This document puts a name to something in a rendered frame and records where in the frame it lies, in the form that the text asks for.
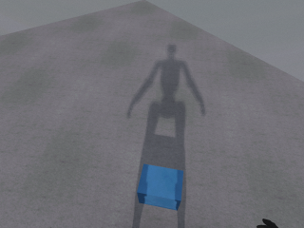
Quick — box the carton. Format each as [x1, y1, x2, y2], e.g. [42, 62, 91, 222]
[137, 163, 183, 211]

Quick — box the robot right hand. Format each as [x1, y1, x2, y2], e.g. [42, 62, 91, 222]
[256, 218, 278, 228]

